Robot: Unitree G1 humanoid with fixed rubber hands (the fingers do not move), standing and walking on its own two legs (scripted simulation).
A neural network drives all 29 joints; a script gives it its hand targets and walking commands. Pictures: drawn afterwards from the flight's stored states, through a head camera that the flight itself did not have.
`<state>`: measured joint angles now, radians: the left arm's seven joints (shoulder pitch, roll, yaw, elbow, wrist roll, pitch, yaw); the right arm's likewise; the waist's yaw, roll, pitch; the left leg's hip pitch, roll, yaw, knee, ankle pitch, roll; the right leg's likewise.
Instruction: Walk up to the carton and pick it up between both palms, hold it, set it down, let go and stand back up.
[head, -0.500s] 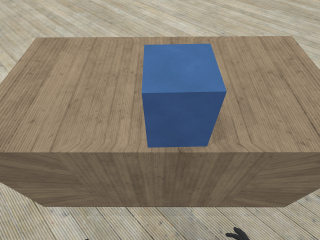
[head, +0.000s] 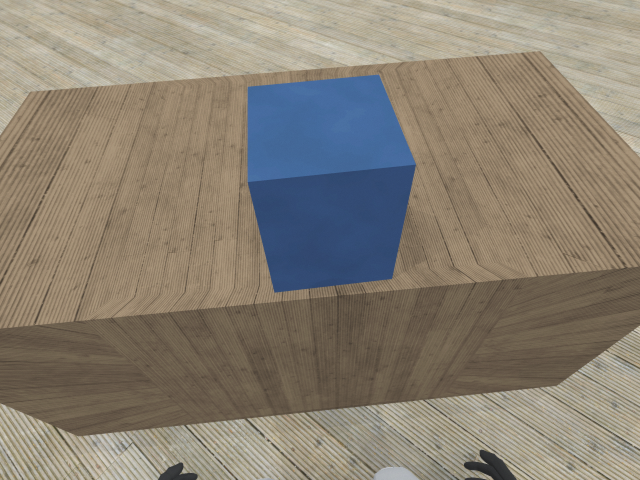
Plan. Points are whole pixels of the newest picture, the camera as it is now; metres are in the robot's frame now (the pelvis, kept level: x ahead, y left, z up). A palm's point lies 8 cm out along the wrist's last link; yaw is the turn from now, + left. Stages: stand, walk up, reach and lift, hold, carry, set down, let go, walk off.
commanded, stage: walk up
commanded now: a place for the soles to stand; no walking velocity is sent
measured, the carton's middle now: (324, 188) +0.52 +0.00 +0.04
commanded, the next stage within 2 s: reach and lift in 0.20 s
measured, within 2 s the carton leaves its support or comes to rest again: neither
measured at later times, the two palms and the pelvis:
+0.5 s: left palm (181, 441) +0.18 +0.19 -0.08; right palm (506, 455) +0.16 -0.23 -0.11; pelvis -0.01 -0.02 +0.00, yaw +3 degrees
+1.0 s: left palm (156, 454) +0.16 +0.21 -0.04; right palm (512, 422) +0.19 -0.23 -0.05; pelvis +0.04 -0.04 +0.02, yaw +5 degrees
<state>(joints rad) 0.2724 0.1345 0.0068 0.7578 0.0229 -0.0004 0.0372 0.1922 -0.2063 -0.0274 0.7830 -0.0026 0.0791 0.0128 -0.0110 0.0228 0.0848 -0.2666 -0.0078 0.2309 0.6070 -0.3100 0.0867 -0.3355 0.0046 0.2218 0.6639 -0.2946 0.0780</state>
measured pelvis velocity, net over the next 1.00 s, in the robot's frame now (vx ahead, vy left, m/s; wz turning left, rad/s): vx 0.04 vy -0.04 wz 0.08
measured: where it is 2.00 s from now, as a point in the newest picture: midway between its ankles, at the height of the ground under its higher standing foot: outside the picture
